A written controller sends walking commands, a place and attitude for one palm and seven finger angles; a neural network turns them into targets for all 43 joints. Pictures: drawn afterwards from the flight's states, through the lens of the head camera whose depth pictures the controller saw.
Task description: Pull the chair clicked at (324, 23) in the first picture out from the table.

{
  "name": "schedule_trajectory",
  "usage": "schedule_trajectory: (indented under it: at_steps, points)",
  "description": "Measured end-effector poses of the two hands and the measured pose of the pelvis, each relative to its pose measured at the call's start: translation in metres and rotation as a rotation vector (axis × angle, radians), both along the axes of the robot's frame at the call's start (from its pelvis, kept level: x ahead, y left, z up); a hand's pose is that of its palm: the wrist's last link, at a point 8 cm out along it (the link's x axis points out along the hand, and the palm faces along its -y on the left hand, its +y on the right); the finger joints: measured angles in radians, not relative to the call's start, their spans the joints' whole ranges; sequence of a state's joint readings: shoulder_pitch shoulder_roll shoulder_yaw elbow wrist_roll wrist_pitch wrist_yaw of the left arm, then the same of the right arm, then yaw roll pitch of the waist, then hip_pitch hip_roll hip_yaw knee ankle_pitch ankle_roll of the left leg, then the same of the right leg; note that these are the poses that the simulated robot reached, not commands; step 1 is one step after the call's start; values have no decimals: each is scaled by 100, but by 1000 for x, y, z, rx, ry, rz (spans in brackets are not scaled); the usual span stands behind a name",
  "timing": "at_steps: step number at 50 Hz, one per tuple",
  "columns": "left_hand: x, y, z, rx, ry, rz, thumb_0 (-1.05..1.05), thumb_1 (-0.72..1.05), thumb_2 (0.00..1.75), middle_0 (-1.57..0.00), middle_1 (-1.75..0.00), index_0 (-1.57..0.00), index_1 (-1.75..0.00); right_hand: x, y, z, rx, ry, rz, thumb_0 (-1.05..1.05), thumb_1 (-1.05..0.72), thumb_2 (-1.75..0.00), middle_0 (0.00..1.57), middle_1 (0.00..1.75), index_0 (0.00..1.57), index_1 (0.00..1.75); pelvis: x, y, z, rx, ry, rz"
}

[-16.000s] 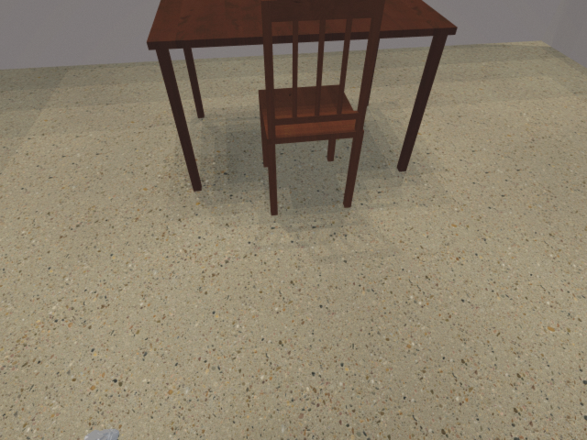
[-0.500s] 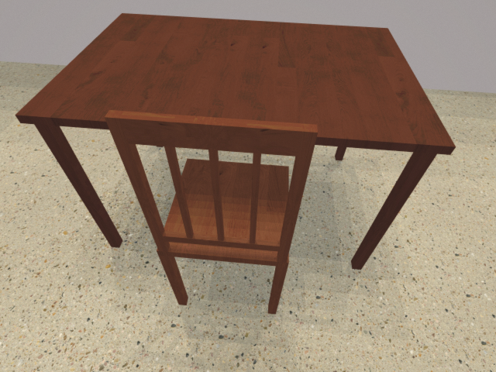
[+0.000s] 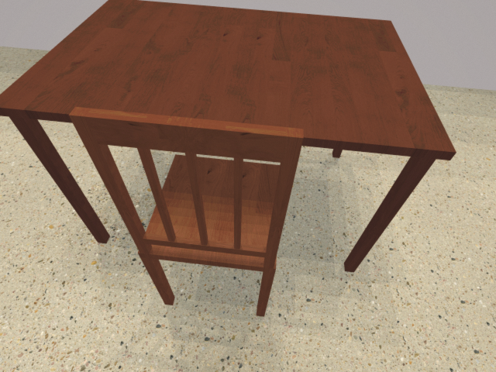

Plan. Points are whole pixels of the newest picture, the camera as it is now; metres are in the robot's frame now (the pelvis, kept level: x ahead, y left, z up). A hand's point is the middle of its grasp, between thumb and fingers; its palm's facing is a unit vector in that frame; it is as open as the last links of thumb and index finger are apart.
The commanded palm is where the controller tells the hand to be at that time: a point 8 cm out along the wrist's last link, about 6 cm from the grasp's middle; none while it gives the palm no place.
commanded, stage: come to a stop and stand still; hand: left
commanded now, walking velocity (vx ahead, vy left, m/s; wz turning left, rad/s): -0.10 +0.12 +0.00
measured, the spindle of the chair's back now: (198, 204) +0.46 +0.14 -0.07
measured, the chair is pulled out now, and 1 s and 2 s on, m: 0.00 0.00 0.00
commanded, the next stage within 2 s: look again from close up in 0.90 s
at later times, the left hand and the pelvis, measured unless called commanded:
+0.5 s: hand out of the picture +0.01 +0.22 -0.17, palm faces +0.00 -0.96 -0.29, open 7.4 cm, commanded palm none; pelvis -0.03 +0.02 +0.00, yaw -1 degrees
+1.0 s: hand out of the picture -0.08 +0.23 -0.17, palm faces -0.01 -0.98 -0.20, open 7.4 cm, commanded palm none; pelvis -0.05 +0.05 +0.01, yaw -1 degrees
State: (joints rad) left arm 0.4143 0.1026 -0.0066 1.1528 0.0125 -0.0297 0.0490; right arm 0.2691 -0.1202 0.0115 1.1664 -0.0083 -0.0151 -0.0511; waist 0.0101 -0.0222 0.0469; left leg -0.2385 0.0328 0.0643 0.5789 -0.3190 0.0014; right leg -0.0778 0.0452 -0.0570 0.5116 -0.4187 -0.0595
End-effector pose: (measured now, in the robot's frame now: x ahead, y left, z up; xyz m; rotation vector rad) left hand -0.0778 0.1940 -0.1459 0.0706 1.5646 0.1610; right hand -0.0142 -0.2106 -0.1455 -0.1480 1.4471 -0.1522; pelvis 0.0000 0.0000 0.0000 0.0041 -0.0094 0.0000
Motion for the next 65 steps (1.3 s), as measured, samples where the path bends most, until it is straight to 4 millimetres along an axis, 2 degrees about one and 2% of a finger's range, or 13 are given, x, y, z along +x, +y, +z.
schedule_trajectory:
  at_steps: [4, 8, 11, 17, 22, 29, 36, 40, 44, 49, 54, 59, 65]
  points:
    - [18, -8, 1, -18, -25, 6, 0, 90, 90, -20, -30, -19, -30, 21, -7, 6, -25, -37, 10, 2, -94, -90, 20, 30, 19, 30, 8, 1, 5, 12, 1, -2]
    - [41, -4, 3, -3, -84, -2, 0, 90, 90, -20, -30, -20, -30, 40, -10, 9, -26, -77, 20, 2, -94, -90, 20, 30, 19, 30, 8, 2, 7, 21, 14, -3]
    - [54, 7, 6, 31, -124, -23, 1, 91, 90, -20, -30, -20, -30, 51, -9, 9, -19, -114, 25, 1, -93, -90, 20, 30, 19, 30, 3, 3, 7, 24, 17, -5]
    - [64, 40, 13, 115, -182, -57, 1, 91, 90, -20, -30, -20, -30, 62, -5, 9, 3, -187, 29, 1, -92, -90, 20, 30, 19, 30, -10, 5, 6, 19, 15, -10]
    - [70, 64, 15, 150, -254, -116, 1, 91, 90, -20, -30, -20, -30, 58, 1, 7, 9, -271, 18, 1, -92, -90, 20, 30, 20, 30, -25, 17, -1, -10, 6, -23]
    - [82, 85, 19, 153, -355, -121, 0, 91, 90, -20, -30, -19, -30, 18, 17, 4, 5, -244, 24, 1, -92, -90, 20, 30, 19, 30, -44, 34, -3, -10, -31, -14]
    - [67, 91, 18, 109, -326, -141, 0, 90, 90, -20, -30, -20, -30, -27, 27, 8, 3, -154, 15, 1, -92, -90, 20, 30, 20, 30, -58, 47, 3, -6, -6, -14]
    - [47, 92, 16, 94, -270, -128, 0, 90, 90, -20, -30, -20, -30, -47, 32, 10, 3, -88, 10, 1, -92, -90, 20, 30, 20, 30, -60, 50, 5, -3, 9, -10]
    - [23, 90, 13, 80, -195, -109, 0, 90, 90, -20, -30, -20, -30, -56, 34, 12, 5, -43, 5, 1, -91, -90, 20, 30, 20, 30, -58, 51, 7, -3, 17, -10]
    - [-3, 83, 12, 61, -105, -88, 0, 90, 90, -20, -30, -19, -30, -51, 37, 13, 8, -31, 2, 1, -91, -90, 20, 30, 20, 30, -53, 51, 9, -2, 18, -12]
    - [-14, 74, 11, 43, -60, -74, 0, 90, 90, -20, -30, -19, -30, -36, 39, 12, 8, -53, 8, 1, -91, -90, 20, 30, 20, 30, -46, 50, 10, -1, 12, -16]
    - [-8, 67, 9, 29, -64, -69, 0, 90, 90, -20, -30, -19, -30, -20, 35, 13, -5, -75, 13, 1, -93, -90, 20, 30, 20, 30, -40, 49, 10, 0, 5, -19]
    - [12, 62, 7, 22, -103, -77, 0, 90, 90, -20, -30, -20, -30, -3, 31, 15, -14, -106, 18, 1, -93, -90, 20, 30, 20, 30, -34, 47, 10, 4, 4, -22]
